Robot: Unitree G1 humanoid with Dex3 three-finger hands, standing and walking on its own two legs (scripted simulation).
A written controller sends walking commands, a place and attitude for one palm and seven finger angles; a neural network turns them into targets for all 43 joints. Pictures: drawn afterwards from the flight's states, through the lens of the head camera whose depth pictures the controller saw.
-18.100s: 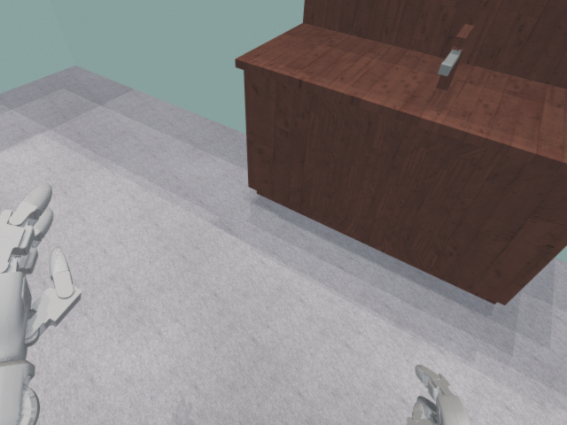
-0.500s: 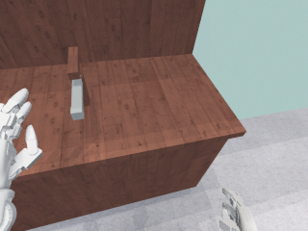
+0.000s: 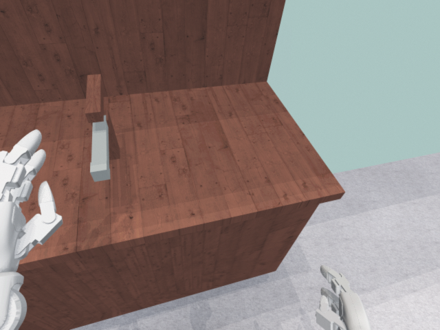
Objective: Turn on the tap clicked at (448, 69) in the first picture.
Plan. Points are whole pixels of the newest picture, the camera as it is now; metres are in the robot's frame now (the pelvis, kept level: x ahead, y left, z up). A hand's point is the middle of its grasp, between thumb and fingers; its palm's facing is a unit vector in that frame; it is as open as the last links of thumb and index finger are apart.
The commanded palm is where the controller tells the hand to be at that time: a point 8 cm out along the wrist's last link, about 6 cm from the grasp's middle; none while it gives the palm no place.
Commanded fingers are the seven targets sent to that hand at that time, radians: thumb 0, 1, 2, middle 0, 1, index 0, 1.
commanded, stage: shuffle to correct the standing spot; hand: left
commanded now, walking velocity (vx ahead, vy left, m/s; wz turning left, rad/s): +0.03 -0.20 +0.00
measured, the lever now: (100, 170) +0.35 +0.26 +0.08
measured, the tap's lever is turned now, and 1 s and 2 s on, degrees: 0 0 0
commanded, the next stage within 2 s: come to a stop and stand still in 0.62 s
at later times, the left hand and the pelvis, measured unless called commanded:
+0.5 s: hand (113, 199) +0.25 +0.18 +0.16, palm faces +0.28 -0.91 -0.31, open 7.4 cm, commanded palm +0.20 +0.23 +0.18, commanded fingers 0.00 0.90 0.90 -0.20 -0.30 -0.20 -0.30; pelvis +0.02 -0.04 +0.00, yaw -3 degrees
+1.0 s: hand (111, 194) +0.25 +0.19 +0.16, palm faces +0.31 -0.84 -0.45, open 7.4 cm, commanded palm +0.19 +0.22 +0.18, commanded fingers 0.00 0.90 0.90 -0.20 -0.30 -0.20 -0.30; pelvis +0.02 -0.06 +0.00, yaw -1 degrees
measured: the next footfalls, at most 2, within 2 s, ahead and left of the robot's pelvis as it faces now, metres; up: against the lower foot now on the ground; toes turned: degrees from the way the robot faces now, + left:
none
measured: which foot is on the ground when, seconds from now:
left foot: down 0.00-1.00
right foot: down 0.00-1.00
